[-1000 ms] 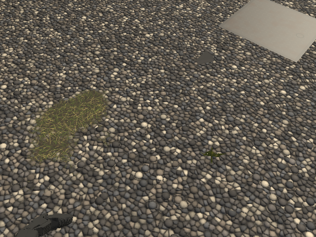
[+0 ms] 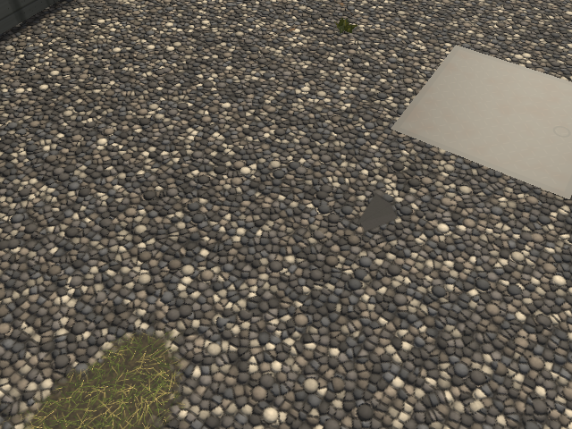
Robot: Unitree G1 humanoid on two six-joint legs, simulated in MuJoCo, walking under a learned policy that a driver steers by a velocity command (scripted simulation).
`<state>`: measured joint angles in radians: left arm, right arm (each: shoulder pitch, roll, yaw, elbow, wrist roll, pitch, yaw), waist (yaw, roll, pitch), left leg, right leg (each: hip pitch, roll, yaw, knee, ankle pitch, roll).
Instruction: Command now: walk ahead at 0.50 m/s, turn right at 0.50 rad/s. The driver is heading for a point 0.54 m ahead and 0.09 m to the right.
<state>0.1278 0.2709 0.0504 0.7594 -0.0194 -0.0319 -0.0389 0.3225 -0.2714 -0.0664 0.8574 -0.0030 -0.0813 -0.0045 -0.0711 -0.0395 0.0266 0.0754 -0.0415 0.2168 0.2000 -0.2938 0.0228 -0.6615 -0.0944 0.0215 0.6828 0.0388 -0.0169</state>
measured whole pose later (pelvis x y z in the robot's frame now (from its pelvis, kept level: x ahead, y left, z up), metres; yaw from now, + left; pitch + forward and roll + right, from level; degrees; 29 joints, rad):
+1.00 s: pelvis +0.47 -0.06 +0.00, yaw -19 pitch +0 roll +1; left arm 0.19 0.25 0.04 0.75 0.02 0.04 0.04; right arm 0.16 -0.23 -0.01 0.87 -0.02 -0.04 0.03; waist -0.02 -0.01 0.03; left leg -0.24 -0.04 0.03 0.47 -0.22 0.02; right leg -0.29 -0.04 0.07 0.51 -0.22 0.04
